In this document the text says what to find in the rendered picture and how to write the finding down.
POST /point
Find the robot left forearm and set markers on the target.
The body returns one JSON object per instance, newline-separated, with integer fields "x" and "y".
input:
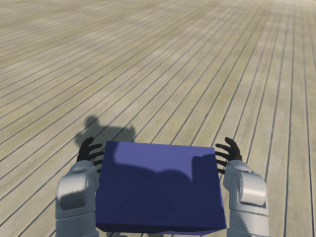
{"x": 75, "y": 201}

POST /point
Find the robot right forearm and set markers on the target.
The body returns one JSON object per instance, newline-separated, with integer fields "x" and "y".
{"x": 248, "y": 201}

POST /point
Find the carton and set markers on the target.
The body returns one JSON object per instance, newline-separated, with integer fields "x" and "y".
{"x": 154, "y": 188}

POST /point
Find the robot left hand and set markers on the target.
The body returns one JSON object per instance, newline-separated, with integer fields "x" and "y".
{"x": 85, "y": 149}

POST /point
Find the robot right hand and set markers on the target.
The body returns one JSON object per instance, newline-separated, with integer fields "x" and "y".
{"x": 234, "y": 153}

